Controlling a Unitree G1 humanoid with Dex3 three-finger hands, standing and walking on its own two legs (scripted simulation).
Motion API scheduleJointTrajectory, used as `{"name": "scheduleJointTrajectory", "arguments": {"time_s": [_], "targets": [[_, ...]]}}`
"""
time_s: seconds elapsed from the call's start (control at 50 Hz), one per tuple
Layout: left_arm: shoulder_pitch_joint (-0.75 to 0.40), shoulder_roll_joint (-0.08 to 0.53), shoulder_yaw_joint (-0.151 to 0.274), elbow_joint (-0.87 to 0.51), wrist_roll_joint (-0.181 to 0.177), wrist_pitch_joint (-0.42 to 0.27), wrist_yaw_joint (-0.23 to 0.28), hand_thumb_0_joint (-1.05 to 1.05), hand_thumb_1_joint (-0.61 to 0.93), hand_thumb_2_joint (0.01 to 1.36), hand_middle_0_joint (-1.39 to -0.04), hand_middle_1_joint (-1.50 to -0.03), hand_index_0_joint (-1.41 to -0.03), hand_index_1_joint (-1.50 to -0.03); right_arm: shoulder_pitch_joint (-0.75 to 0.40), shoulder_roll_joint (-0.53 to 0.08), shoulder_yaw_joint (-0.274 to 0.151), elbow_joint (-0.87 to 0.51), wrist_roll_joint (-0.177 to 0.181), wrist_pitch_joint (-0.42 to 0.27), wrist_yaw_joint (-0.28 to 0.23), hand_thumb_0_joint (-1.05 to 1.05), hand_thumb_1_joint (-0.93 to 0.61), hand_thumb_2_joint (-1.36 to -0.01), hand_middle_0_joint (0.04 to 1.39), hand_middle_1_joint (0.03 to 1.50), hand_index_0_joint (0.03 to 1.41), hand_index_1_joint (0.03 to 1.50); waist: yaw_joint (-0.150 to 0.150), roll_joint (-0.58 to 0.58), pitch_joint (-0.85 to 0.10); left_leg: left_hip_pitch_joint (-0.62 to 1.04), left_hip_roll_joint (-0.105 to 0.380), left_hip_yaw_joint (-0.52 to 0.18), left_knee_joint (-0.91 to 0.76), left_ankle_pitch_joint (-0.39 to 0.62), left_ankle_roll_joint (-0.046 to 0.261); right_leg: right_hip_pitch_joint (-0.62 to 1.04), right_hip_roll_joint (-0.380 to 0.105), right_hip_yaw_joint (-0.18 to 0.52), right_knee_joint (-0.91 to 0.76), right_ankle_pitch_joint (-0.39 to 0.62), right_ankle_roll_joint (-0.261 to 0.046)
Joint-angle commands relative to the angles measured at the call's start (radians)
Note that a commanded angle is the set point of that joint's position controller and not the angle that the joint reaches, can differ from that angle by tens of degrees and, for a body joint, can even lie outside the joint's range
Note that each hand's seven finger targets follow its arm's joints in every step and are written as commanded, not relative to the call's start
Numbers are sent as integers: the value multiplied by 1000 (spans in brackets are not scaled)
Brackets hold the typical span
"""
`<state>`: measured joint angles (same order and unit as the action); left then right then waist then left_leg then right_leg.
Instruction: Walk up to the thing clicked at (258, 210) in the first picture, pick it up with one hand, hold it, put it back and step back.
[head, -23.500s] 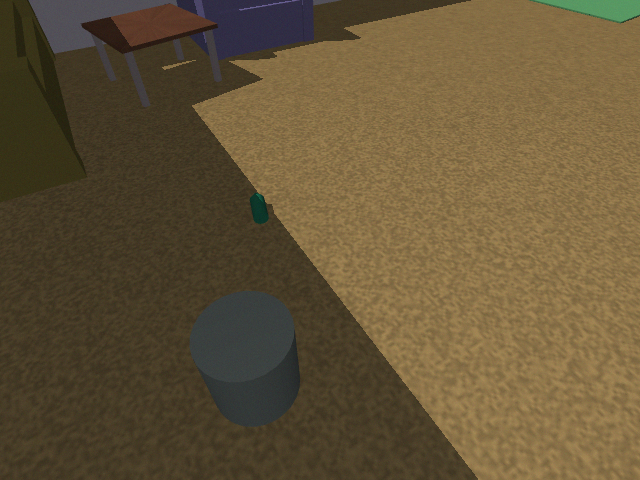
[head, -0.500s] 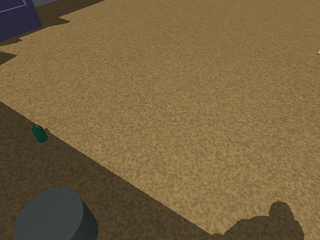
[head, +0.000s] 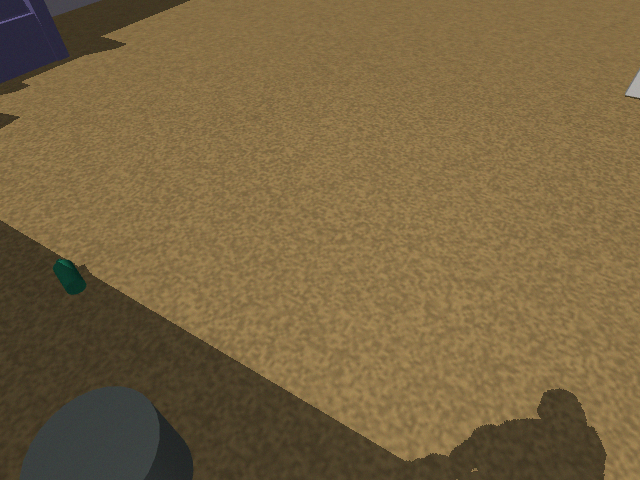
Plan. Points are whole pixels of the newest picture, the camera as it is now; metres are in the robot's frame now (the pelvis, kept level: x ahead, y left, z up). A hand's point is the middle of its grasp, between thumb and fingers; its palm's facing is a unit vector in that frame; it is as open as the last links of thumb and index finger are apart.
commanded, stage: stand
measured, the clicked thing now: (67, 273) +0.99 +1.06 -0.75
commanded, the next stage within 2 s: none
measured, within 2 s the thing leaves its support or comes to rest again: neither
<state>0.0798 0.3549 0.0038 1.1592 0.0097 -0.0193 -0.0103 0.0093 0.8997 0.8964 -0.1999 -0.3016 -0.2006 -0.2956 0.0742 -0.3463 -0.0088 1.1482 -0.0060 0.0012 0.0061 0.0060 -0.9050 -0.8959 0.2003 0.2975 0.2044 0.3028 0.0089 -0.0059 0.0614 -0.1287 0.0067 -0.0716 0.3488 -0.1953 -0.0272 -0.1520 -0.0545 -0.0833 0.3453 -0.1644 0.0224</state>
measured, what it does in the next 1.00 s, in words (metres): stands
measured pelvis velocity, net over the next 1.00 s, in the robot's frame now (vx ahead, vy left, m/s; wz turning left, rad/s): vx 0.00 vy -0.01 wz -0.01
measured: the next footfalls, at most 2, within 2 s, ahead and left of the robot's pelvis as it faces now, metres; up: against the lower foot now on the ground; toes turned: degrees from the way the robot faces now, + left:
none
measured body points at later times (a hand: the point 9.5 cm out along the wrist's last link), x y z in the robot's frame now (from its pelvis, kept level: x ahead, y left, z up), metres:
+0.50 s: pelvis +0.00 -0.01 +0.00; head +0.01 -0.01 +0.45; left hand +0.09 +0.30 -0.13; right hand +0.09 -0.31 -0.13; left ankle +0.00 +0.14 -0.75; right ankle +0.01 -0.13 -0.75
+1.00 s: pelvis +0.00 -0.01 +0.00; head +0.00 -0.01 +0.45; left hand +0.07 +0.29 -0.13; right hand +0.07 -0.32 -0.13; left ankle +0.00 +0.14 -0.75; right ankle +0.01 -0.13 -0.75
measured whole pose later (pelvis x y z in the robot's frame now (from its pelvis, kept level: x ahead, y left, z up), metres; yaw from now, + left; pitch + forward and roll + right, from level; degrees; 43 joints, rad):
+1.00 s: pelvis +0.00 -0.01 +0.00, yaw -1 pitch -2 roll +0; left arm 0.11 0.35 0.01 1.14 0.01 -0.01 -0.01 0.01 0.90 0.90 -0.20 -0.30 -0.20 -0.30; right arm 0.11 -0.35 0.00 1.14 -0.01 0.00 0.00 0.01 -0.91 -0.90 0.20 0.30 0.20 0.30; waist 0.00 0.00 0.04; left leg -0.10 0.03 -0.07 0.32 -0.18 -0.05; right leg -0.14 -0.03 -0.08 0.34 -0.16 0.00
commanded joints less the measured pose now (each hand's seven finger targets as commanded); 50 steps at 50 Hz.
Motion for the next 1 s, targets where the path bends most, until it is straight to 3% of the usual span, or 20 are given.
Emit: {"name": "scheduleJointTrajectory", "arguments": {"time_s": [0.0,0.1,0.18,0.42,0.52,0.58,0.64,0.7,0.78,0.86,0.9,0.98], "targets": [[-32,214,37,-56,-6,-21,17,0,900,900,-200,-300,-200,-300,-52,-213,-32,-60,3,-29,-11,0,-900,-900,200,300,200,300,5,13,-132,-18,107,-60,-55,241,35,117,-101,97,-34,165,-35],[-40,212,39,-59,-5,-17,18,0,900,900,-200,-300,-200,-300,-48,-213,-34,-58,2,-26,-14,0,-900,-900,200,300,200,300,2,6,-119,-22,110,-54,-62,245,30,117,-99,90,-39,157,-34],[-41,209,39,-59,-4,-14,17,0,900,900,-200,-300,-200,-300,-48,-210,-31,-55,3,-24,-12,0,-900,-900,200,300,200,300,0,16,-83,-39,103,-54,-78,157,28,91,-94,96,-64,64,-29],[-41,210,43,-73,-5,-14,16,0,900,900,-200,-300,-200,-300,-33,-218,-30,-58,-1,-29,-14,0,-900,-900,200,300,200,300,-2,23,-118,-2,115,-47,-79,232,26,104,-96,97,-48,144,-36],[-38,209,41,-71,-4,-13,15,0,900,900,-200,-300,-200,-300,-31,-215,-28,-58,0,-24,-12,0,-900,-900,200,300,200,300,-6,12,-90,-18,105,-41,-79,153,28,84,-95,105,-72,79,-33],[-25,211,40,-72,-3,-14,15,0,900,900,-200,-300,-200,-300,-31,-216,-29,-61,2,-26,-11,0,-900,-900,200,300,200,300,-3,18,-109,7,111,-44,-74,187,28,84,-93,103,-63,112,-36],[-29,219,42,-73,-4,-14,16,0,900,900,-200,-300,-200,-300,-20,-209,-26,-59,-1,-24,-11,0,-900,-900,200,300,200,300,-6,4,-94,-16,106,-41,-79,137,28,85,-94,109,-75,66,-36],[-23,215,42,-74,-2,-13,16,0,900,900,-200,-300,-200,-300,-31,-209,-27,-62,-1,-24,-12,0,-900,-900,200,300,200,300,-2,0,-92,-1,109,-41,-73,162,29,79,-94,107,-69,97,-37],[-19,219,43,-73,-3,-11,15,0,900,900,-200,-300,-200,-300,-15,-212,-27,-61,-2,-23,-11,0,-900,-900,200,300,200,300,-4,4,-72,-24,104,-40,-84,113,29,69,-88,111,-80,28,-38],[-18,221,43,-75,-3,-13,14,0,900,900,-200,-300,-200,-300,-4,-212,-26,-64,-2,-23,-11,0,-900,-900,200,300,200,300,-6,4,-78,-17,107,-40,-80,115,32,69,-91,117,-79,42,-39],[-16,221,45,-74,-2,-11,14,0,900,900,-200,-300,-200,-300,-1,-210,-25,-62,-3,-22,-11,0,-900,-900,200,300,200,300,-4,4,-51,-36,100,-38,-83,67,32,49,-86,120,-92,-35,-34],[-19,223,44,-83,-2,-9,12,0,900,900,-200,-300,-200,-300,8,-212,-26,-65,-5,-22,-10,0,-900,-900,200,300,200,300,-6,10,-63,-29,102,-39,-83,73,32,42,-88,128,-92,-59,-42]]}}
